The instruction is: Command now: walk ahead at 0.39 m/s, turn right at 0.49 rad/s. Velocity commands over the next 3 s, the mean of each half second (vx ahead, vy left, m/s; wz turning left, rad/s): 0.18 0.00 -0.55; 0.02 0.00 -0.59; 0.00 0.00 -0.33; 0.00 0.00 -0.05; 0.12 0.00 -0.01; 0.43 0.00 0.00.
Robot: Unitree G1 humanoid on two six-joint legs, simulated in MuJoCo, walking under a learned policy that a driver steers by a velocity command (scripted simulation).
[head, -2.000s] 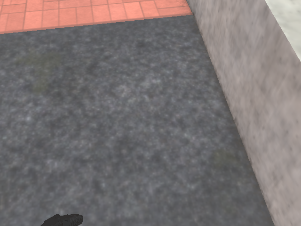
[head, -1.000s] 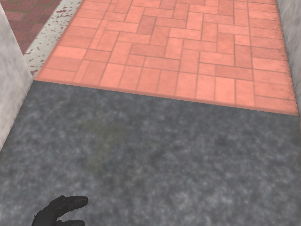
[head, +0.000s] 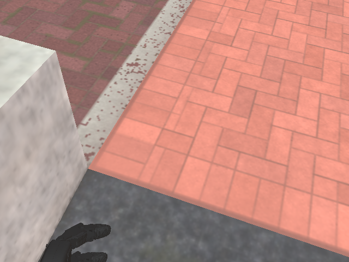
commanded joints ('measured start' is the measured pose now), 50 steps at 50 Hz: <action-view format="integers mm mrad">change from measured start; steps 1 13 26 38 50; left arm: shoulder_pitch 320 212 198 243 141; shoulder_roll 285 211 229 170 173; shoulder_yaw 91 90 99 88 64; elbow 31 25 -18 -13 -93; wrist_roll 14 -10 -15 -8 18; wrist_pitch -3 36 88 108 34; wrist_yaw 40 118 123 66 118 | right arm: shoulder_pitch -98 -410 -390 -376 -370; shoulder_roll -61 -46 -92 -216 -115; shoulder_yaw -6 -12 -53 -114 -102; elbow -181 -361 -354 -288 -311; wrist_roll -52 9 -8 30 2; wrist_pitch -90 -31 13 40 42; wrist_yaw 40 25 -18 -13 -34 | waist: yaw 80 -11 16 39 1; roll -211 -47 110 174 -109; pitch -282 -106 -97 -131 -124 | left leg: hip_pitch -632 -620 -259 -387 -842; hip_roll -104 -79 241 224 -66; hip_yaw -261 -176 -529 -231 -253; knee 921 354 -227 -199 918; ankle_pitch -170 182 378 83 120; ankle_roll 49 -86 258 187 -59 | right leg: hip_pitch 816 292 -74 364 415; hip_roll -316 -77 -73 -116 -271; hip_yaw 692 356 258 58 529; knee -148 -370 646 -138 -347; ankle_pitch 932 793 -71 102 479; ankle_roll -183 -29 284 170 -28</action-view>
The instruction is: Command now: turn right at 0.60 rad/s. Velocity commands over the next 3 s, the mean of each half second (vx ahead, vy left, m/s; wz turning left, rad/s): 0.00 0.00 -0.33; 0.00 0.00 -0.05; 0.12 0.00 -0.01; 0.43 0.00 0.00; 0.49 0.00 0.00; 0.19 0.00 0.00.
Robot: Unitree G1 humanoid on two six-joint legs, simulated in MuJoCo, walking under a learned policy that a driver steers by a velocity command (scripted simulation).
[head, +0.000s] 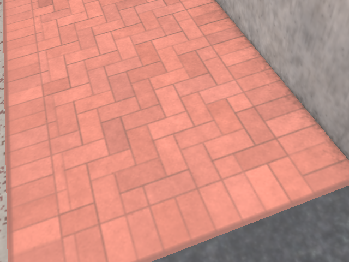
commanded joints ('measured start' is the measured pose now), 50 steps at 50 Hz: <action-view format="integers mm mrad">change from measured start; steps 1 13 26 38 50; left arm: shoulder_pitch -67 -122 -199 -109 -95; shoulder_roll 135 143 -8 46 22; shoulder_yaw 33 40 12 -1 -9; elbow -95 -68 -38 36 94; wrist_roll -4 -34 -26 8 0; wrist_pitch -25 -8 -15 -63 -52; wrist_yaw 21 -5 -27 -16 -22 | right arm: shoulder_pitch -29 63 67 86 116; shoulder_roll -47 -14 -11 26 9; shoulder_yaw -6 8 37 43 32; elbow -98 -67 -57 10 102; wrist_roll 9 27 15 -1 8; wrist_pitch -15 -22 0 -27 -27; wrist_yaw -2 58 23 27 26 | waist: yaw -21 -29 -76 -52 -34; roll -171 -226 118 -124 -101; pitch -162 -137 -86 -35 -69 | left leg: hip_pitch -78 415 553 435 404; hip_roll -6 -15 149 40 61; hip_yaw -46 49 -106 -6 -15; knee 55 -839 -1019 -826 -864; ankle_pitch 25 10 184 75 77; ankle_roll -12 52 317 111 90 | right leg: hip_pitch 208 86 -32 22 158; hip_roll -219 -178 -42 -136 -140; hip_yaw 289 340 -91 85 100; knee -127 -103 134 -196 -210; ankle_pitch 455 293 -119 -102 146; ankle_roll -210 -156 131 12 18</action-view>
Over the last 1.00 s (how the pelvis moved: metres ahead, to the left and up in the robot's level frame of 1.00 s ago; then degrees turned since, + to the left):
0.17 0.00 0.06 -40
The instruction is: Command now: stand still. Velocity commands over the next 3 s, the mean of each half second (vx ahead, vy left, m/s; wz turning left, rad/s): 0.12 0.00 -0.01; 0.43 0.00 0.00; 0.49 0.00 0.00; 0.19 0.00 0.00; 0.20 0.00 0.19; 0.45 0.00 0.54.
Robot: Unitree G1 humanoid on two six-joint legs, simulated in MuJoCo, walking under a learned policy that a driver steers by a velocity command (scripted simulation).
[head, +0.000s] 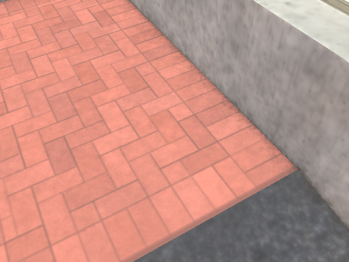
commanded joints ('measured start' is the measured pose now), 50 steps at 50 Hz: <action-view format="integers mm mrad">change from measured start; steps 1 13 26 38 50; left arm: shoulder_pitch -23 28 105 30 -370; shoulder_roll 108 140 219 117 78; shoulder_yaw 31 43 89 60 24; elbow -48 55 62 13 -168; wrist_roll -2 -7 -38 -37 -41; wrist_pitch -12 1 -32 -69 -81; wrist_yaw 2 3 -9 -38 -72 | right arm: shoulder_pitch -11 -7 -77 190 369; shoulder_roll -72 -84 -52 -52 -130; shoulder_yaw -15 -11 13 35 34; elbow -42 41 0 97 147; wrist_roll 1 6 29 -3 4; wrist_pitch -11 -6 -89 -118 -73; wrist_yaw -5 -16 57 60 18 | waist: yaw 9 21 -26 19 -10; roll -48 -58 -126 72 203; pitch -44 -46 26 95 52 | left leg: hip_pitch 2 6 -97 171 485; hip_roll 16 -18 -7 152 198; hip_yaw -35 13 145 -193 18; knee -42 -15 212 -468 -359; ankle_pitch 134 28 -41 133 1211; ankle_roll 3 9 84 238 177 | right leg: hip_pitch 35 62 -20 -622 -449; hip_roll -132 -111 -235 -145 -5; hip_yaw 172 172 176 -8 -223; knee -141 -200 -308 884 294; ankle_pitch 182 -85 -50 270 205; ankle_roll -6 -33 -194 -30 -82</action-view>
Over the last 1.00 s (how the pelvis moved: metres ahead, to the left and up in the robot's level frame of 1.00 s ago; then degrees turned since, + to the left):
-0.04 -0.02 -0.01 -8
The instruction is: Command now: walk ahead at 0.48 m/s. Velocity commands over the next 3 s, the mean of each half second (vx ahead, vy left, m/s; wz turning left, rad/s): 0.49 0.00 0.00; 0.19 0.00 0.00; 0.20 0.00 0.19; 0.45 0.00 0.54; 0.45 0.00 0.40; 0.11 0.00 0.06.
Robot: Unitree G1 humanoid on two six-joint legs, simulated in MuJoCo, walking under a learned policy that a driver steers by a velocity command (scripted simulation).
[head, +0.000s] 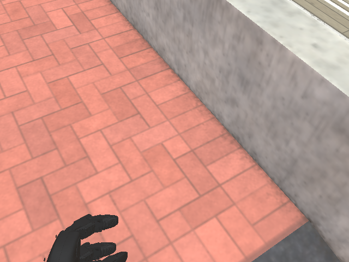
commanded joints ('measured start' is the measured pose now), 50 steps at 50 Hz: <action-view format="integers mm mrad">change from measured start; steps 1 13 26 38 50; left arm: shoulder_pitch -63 266 507 428 262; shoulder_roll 84 60 206 155 176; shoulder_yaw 29 34 50 52 52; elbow -103 173 259 199 167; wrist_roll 3 32 28 35 68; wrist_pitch -19 -51 -11 16 65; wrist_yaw -5 13 72 99 112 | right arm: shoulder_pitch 44 -206 -686 -430 -426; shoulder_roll -204 -117 -168 -190 -191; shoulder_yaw -38 -42 -44 -62 -49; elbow -19 -208 -376 -225 -127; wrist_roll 0 41 24 -16 0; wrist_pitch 7 -7 -46 -48 -5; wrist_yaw -9 41 87 58 40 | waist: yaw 116 -1 158 131 115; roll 267 -32 -55 79 63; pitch -40 -3 45 -178 -48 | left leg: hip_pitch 21 -862 -925 -392 -557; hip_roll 260 156 98 246 152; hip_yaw -26 -135 -31 -173 -168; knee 233 1316 494 203 137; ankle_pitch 1426 239 446 1011 10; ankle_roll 61 -27 -85 154 20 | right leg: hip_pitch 182 453 845 352 630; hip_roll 99 -139 -195 -49 -65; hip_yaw -66 257 146 192 181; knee -48 -679 -636 373 -380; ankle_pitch -125 -78 149 -284 39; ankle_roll -66 -181 -115 72 26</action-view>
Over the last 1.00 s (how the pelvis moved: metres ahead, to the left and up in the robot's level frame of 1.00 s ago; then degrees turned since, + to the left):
0.29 0.09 0.03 1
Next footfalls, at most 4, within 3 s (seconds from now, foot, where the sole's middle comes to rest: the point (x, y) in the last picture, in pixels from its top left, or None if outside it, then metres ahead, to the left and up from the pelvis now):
0.06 right None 0.24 -0.10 -0.73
0.60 left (119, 228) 0.57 0.14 -0.72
1.00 right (179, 224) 0.57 -0.08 -0.72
1.80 left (100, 164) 0.86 0.23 -0.72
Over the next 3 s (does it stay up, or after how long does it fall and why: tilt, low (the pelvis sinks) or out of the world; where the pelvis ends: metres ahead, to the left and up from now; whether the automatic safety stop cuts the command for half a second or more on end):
stays up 1.14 0.33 0.05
